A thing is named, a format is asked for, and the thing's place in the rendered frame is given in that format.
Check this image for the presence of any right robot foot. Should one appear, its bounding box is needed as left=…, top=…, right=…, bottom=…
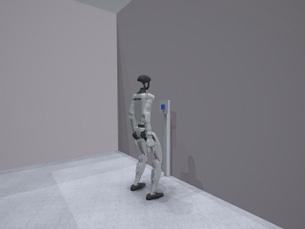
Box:
left=146, top=192, right=164, bottom=200

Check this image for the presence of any robot right forearm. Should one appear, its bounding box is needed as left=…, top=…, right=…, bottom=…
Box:
left=143, top=112, right=153, bottom=138

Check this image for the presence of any left robot shin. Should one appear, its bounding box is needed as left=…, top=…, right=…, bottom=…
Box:
left=133, top=157, right=147, bottom=186

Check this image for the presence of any robot left upper arm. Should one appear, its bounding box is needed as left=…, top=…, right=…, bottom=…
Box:
left=129, top=94, right=135, bottom=116

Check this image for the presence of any panel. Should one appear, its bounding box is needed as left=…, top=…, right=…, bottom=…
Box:
left=159, top=100, right=171, bottom=177

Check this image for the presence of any right robot hand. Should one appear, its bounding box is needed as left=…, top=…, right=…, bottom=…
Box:
left=146, top=137, right=155, bottom=156

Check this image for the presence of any robot left forearm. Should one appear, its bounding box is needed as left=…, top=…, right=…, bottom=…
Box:
left=129, top=115, right=137, bottom=132

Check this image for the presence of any robot right upper arm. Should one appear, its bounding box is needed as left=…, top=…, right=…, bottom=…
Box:
left=142, top=93, right=154, bottom=118

